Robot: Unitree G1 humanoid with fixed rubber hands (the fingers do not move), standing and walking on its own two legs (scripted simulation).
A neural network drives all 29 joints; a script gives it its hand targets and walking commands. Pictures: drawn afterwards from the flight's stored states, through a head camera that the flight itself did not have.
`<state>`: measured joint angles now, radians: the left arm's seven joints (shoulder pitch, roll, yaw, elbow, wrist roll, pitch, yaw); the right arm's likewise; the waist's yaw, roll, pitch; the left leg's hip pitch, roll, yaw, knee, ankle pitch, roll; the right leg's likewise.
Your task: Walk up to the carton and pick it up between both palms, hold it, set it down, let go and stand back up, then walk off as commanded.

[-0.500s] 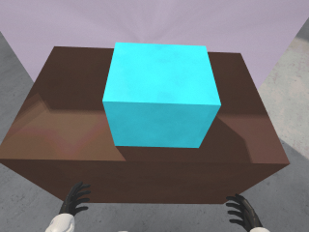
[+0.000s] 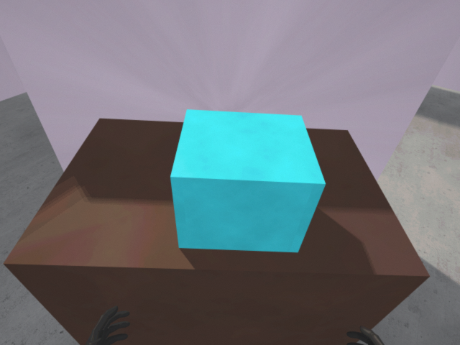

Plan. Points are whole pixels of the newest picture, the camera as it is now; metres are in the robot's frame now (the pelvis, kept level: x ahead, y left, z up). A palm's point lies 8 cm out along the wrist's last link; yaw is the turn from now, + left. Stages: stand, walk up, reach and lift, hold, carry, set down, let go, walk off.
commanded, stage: stand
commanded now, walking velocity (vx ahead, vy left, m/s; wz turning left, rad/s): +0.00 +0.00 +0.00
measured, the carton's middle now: (241, 180) +0.49 +0.00 +0.01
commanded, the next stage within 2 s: walk off in 0.98 s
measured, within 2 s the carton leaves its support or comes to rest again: neither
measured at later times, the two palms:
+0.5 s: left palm out of the picture +0.11 +0.25 -0.09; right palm out of the picture +0.10 -0.25 -0.08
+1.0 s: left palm out of the picture +0.09 +0.25 -0.10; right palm out of the picture +0.09 -0.25 -0.09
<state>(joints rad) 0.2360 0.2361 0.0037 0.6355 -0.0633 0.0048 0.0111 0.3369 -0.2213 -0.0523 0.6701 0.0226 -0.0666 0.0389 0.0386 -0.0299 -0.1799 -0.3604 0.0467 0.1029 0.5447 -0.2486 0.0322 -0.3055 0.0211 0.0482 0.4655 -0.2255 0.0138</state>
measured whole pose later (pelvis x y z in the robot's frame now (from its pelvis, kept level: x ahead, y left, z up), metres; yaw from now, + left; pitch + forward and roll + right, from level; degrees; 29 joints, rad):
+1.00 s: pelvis -0.02 +0.00 +0.00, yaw +0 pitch +2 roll -2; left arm 0.26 0.24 0.00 0.69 -0.06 -0.01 0.01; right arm 0.35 -0.22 -0.05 0.67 0.02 -0.06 0.04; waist 0.04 0.01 -0.12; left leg -0.36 0.05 0.10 0.54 -0.22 0.04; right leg -0.31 0.02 0.05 0.47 -0.20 0.01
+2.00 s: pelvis -0.18 -0.01 -0.03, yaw +0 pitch -7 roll +0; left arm 0.26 0.35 0.00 0.70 -0.06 0.07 0.00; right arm 0.25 -0.35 -0.05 0.67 0.02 0.05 -0.01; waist 0.03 -0.07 0.22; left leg -0.38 -0.09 -0.03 0.81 -0.31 0.06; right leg -0.46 0.04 0.05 1.16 -0.45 -0.02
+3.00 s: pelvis -0.45 -0.04 -0.04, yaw -2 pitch -8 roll +0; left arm 0.25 0.37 0.00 0.70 -0.06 0.07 0.00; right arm 0.28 -0.35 -0.05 0.67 0.02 0.04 -0.01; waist 0.03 -0.10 0.24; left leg -0.43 -0.07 -0.09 0.78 -0.21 0.01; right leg -0.33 0.04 0.04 1.13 -0.45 -0.02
